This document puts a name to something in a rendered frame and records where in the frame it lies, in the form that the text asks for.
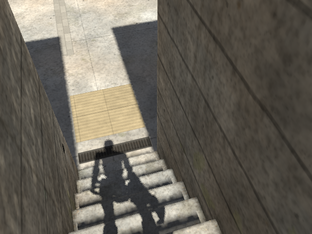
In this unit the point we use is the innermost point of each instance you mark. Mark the stairs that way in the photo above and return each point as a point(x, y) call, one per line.
point(136, 195)

